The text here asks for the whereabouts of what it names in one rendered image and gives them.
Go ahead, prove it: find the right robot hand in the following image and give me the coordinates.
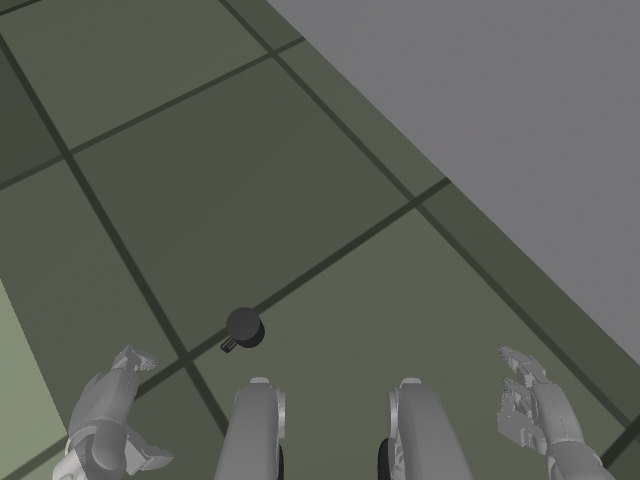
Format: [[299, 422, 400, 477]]
[[496, 345, 585, 457]]

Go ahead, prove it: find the mug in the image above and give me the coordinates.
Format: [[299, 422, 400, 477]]
[[220, 307, 265, 353]]

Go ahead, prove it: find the left robot hand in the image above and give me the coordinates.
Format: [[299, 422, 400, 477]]
[[68, 344, 174, 476]]

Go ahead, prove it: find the left robot arm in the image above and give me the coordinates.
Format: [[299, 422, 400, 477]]
[[52, 420, 127, 480]]

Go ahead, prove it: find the right robot arm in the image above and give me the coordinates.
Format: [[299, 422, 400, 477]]
[[545, 441, 615, 480]]

